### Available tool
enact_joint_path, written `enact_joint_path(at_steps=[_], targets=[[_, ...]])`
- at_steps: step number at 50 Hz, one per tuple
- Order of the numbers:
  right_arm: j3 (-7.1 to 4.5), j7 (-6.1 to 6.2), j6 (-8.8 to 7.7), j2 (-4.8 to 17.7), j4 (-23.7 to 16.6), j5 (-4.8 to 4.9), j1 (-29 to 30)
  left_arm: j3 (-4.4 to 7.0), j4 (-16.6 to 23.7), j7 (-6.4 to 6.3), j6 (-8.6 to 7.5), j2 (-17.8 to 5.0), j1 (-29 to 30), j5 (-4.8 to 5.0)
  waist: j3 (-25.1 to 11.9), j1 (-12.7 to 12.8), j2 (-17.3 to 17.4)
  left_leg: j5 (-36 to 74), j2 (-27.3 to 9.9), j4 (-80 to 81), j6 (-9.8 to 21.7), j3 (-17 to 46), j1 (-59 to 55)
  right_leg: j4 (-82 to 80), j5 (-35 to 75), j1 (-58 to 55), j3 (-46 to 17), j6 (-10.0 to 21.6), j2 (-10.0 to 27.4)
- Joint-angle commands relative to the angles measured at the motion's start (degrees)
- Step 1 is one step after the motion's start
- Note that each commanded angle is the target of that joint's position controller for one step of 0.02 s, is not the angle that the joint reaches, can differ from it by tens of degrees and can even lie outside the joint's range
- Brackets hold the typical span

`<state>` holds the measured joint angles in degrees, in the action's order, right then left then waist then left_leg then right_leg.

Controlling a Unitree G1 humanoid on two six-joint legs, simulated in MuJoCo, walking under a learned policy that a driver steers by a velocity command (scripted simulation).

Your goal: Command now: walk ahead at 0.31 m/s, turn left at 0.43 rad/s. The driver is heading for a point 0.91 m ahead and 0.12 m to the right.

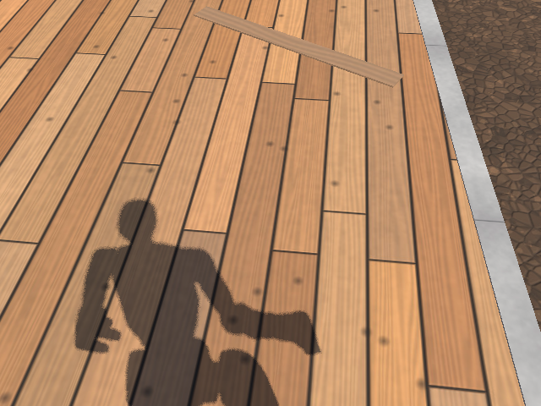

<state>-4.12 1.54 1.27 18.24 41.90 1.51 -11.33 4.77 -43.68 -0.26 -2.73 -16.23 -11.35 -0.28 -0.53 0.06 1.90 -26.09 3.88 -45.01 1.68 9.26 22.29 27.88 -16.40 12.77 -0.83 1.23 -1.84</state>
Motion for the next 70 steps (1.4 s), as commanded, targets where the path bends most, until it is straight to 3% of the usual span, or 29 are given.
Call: enact_joint_path(at_steps=[1,5,11,14,17,18,19,20,21,22,24,26,31,39,42,44,45,46,47,48,49,50,52,57,60,63,67,69,70], targets=[[-2.06,-0.26,-2.5,8.09,-5.49,-0.12,2.98,1.62,2.44,-0.25,-2.38,-7.68,-1.07,-0.05,6.65,0.33,-10.59,1.76,-3.9,-16.14,-0.36,1.92,25.49,-20.22,-24.15,-10.82,-29.26,10.36,20.58],[-1.0,-1.32,-4.13,3.69,-4.61,-0.62,4.54,0.87,0.33,-0.57,-3.13,-6.23,-5.51,0.28,6.06,2.17,-8.17,13.91,-5.32,-14.59,-1.95,-1.38,24.48,-21.23,-5.25,-11.61,-14.76,8.3,15.33],[0.97,-2.92,-5.1,-0.09,-8.04,-0.56,12.84,1.12,-1.69,-0.42,-2.44,-8.94,-9.71,1.24,5.85,5.19,-9.1,20.76,-7.14,4.76,-3.8,-9.48,14.71,-21.55,7.46,-8.34,-5.21,8.77,14.07],[0.72,-3.78,-5.68,1.14,-9.23,0.02,14.34,1.16,-2.93,-0.04,-1.73,-10.11,-12.34,2.06,6.71,4.93,-9.51,18.66,-5.85,11.03,-2.39,-10.17,8.4,-20.1,9.13,-7.47,-6.91,8.98,16.09],[-1.14,-3.65,-6.22,4.91,-7.1,0.23,5.09,1.28,-3.13,-0.15,-0.94,-11.48,-10.54,2.36,2.76,-2.02,-9.38,18.64,-3.55,17.4,0.73,-10.69,-6.35,-11.22,23.21,-6.87,-6.5,6.68,16.21],[-2.63,-2.96,-6.17,7.69,-4.62,0.06,-3.44,0.62,-3.1,-0.14,-1.02,-9.68,-10.78,1.93,-3.08,-6.02,-7.41,19.17,-4.04,17.98,2.28,-10.07,-19.07,0.0,28.07,-3.24,-3.46,4.7,12.77],[-3.78,-2.02,-5.83,12.01,-3.14,-1.14,-14.39,-1.15,-1.13,-0.03,-1.26,-5.04,-10.59,0.09,-13.72,-10.05,0.74,15.81,-16.63,16.59,5.84,2.96,-36.76,19.62,13.11,8.39,-0.8,1.98,8.87],[-3.84,-2.27,-5.56,14.7,-2.57,-2.25,-15.82,-2.46,0.29,-0.34,-2.17,0.39,-16.08,1.48,-20.2,-6.3,16.8,-0.14,-28.45,26.2,12.7,28.59,-45.15,36.76,-16.84,24.61,-2.19,-0.4,0.52],[-2.39,-2.52,-5.93,9.03,-2.66,-2.09,-13.57,-0.59,-0.55,-0.38,-2.58,-6.7,-13.25,3.15,-14.1,-7.37,10.46,-6.16,-27.02,30.0,11.83,29.03,-38.5,44.13,-15.09,29.02,-7.59,-0.25,3.13],[-1.48,-2.49,-6.15,6.3,-2.5,-1.42,-9.68,0.13,0.54,-0.24,-2.52,-8.35,-9.78,3.61,-6.82,-5.93,9.16,-3.54,-25.56,30.45,9.97,19.72,-32.17,44.92,-9.72,31.52,-6.45,0.53,5.64],[-0.59,-2.7,-6.63,2.83,-2.37,-1.69,-3.28,0.22,0.17,-0.42,-1.8,-6.64,-7.85,2.29,-0.91,-2.51,5.79,7.99,-20.54,33.39,8.04,7.8,-21.36,40.81,-1.33,27.73,-5.62,0.29,9.1],[-0.56,-2.6,-7.55,1.43,-1.65,-2.32,-0.9,0.05,-0.56,-0.08,-0.41,-4.29,-9.17,2.39,0.55,-0.33,5.76,15.56,-18.46,36.19,7.53,0.37,-16.35,39.63,2.88,23.55,-5.47,-0.05,10.12],[-1.42,-1.94,-8.47,3.28,0.95,-2.47,-1.67,-0.26,2.04,0.2,0.8,-2.81,-4.19,1.84,4.38,0.17,1.47,26.0,-18.56,38.86,8.73,-9.34,-15.78,30.66,11.81,28.56,-6.72,-1.47,9.65],[-2.5,-0.95,-6.2,7.3,3.88,-0.9,-7.19,-1.7,8.8,3.48,0.06,-1.76,10.56,1.64,8.1,-4.52,-1.01,34.29,-20.03,36.86,6.94,-19.19,-25.54,10.07,17.34,28.83,1.73,1.3,7.77],[-3.02,-0.58,-4.77,9.62,3.79,-0.36,-7.0,-0.62,10.56,4.12,0.36,-4.06,9.49,1.69,3.98,-1.92,1.86,59.47,-20.26,27.52,5.29,-21.64,-29.81,8.69,9.64,21.83,6.43,4.27,3.05],[-3.23,-0.21,-3.8,10.95,3.2,0.08,-5.94,1.77,8.65,3.64,0.88,-8.28,-1.65,1.93,-3.14,4.89,3.27,70.8,-18.93,10.53,3.69,-22.88,-27.36,7.37,6.23,6.16,8.3,7.46,-1.7],[-2.67,0.03,-3.99,10.08,2.61,0.0,-5.39,3.75,6.23,2.63,1.42,-11.77,-11.46,1.92,-7.89,10.14,1.19,61.57,-16.69,-4.2,1.37,-23.39,-17.22,3.82,8.78,-10.54,4.59,9.93,-1.72],[-0.28,-0.55,-5.03,2.06,-0.27,-2.52,-10.01,5.01,5.59,1.55,1.68,-18.25,-13.31,2.21,-12.38,5.25,-13.7,10.73,-7.82,-25.99,-2.5,-21.94,8.45,2.7,4.32,-31.56,-22.66,18.19,13.01],[0.6,-1.29,-7.51,2.3,-1.6,-1.63,-8.49,4.04,7.98,1.92,0.53,-17.03,-13.31,1.74,-22.31,5.38,-11.61,-9.64,-0.77,-36.6,-2.86,-6.9,18.52,-7.73,-4.1,-38.26,-48.83,25.38,21.35],[-0.6,-1.91,-8.84,6.66,-3.54,0.76,-0.92,2.8,7.47,2.3,-0.3,-12.75,-12.16,1.2,-16.1,7.74,-6.49,-4.48,-4.11,-36.82,-1.68,-3.0,23.98,-11.24,-2.65,-34.55,-42.11,21.32,19.94],[-0.25,-1.93,-9.59,6.2,-4.48,1.05,0.79,2.31,7.28,2.32,-0.86,-11.19,-9.3,1.34,-8.83,5.49,-4.42,0.83,-6.52,-31.99,-0.69,-3.65,24.1,-11.53,1.39,-26.0,-34.1,19.11,17.63],[-0.3,-1.46,-9.76,5.8,-3.67,-0.31,0.4,1.77,7.79,2.22,-1.03,-9.42,-5.11,1.48,-4.82,2.49,-1.0,4.27,-8.83,-26.68,-0.91,-3.89,20.94,-11.62,7.11,-17.52,-27.94,17.12,14.99],[-0.93,-1.37,-8.5,6.52,-3.08,-1.68,-1.64,0.97,9.51,1.74,-1.16,-7.28,-1.03,0.46,-2.6,-0.9,-3.35,8.17,-10.71,-21.55,-2.05,-3.66,13.79,-13.95,15.18,-7.52,-22.22,16.28,11.92],[0.25,-1.2,-6.63,3.04,-4.9,-2.52,3.79,1.6,7.96,0.03,-1.2,-9.69,-3.44,1.08,0.41,0.13,-4.12,18.91,-9.14,-5.78,-6.28,-6.27,12.1,-15.29,20.74,1.57,-14.31,14.95,7.95],[1.02,-1.84,-7.06,1.68,-6.07,-1.98,9.97,1.55,7.0,-0.51,-0.59,-9.82,-5.49,1.38,0.85,2.93,-6.2,29.71,-6.31,7.9,-6.54,-6.91,7.68,-14.09,13.95,2.99,-12.39,12.01,5.8],[0.9,-2.85,-7.85,2.74,-6.74,-1.17,12.99,1.32,5.14,-0.47,-0.52,-9.39,-8.8,1.58,1.01,4.8,-7.0,32.94,-5.79,12.98,-5.47,-6.24,5.92,-12.11,10.38,-0.37,-15.07,11.41,8.46],[-0.22,-3.41,-8.59,5.25,-6.77,-1.11,10.64,1.33,3.9,-0.48,-0.05,-9.28,-9.27,1.23,1.63,2.76,-9.21,24.1,-5.56,16.4,-1.53,-6.36,4.03,-6.6,14.09,-7.16,-19.68,9.87,12.18],[-1.7,-2.89,-9.04,7.79,-4.45,-1.81,0.48,0.39,4.27,-0.25,0.14,-6.77,-8.41,0.87,-4.33,-2.55,-7.79,23.85,-6.46,18.41,2.27,-6.54,-10.87,6.05,23.69,-5.79,-16.41,7.16,7.56],[-2.51,-2.71,-9.1,11.37,-3.82,-2.55,-7.81,-0.74,5.2,-0.37,-0.01,-4.04,-11.27,-0.06,-13.47,-4.37,0.36,23.43,-16.42,16.56,7.15,5.69,-27.23,23.13,12.74,3.71,-12.05,4.48,2.69]])
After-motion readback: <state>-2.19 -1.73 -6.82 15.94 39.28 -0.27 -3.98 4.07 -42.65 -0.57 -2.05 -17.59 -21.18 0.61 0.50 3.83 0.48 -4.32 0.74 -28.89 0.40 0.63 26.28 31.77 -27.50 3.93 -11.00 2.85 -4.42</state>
